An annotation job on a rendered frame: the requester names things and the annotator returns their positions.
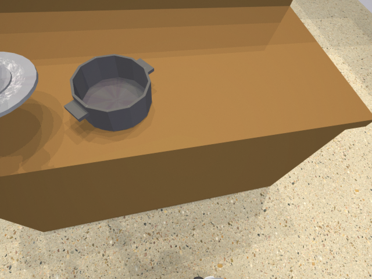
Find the pot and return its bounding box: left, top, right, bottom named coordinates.
left=64, top=54, right=154, bottom=131

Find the table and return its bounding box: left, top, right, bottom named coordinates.
left=0, top=0, right=372, bottom=232

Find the lid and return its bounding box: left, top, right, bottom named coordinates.
left=0, top=52, right=38, bottom=117

